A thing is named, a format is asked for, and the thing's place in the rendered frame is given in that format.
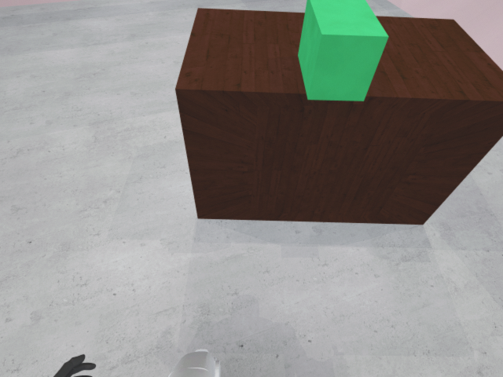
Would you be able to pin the pedestal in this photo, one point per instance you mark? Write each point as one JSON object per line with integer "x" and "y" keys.
{"x": 257, "y": 149}

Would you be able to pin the left robot hand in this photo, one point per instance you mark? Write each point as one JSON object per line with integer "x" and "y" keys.
{"x": 75, "y": 365}

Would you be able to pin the left robot thigh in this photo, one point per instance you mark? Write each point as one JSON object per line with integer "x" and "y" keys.
{"x": 197, "y": 364}

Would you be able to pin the carton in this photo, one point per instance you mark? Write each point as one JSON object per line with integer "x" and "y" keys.
{"x": 340, "y": 47}

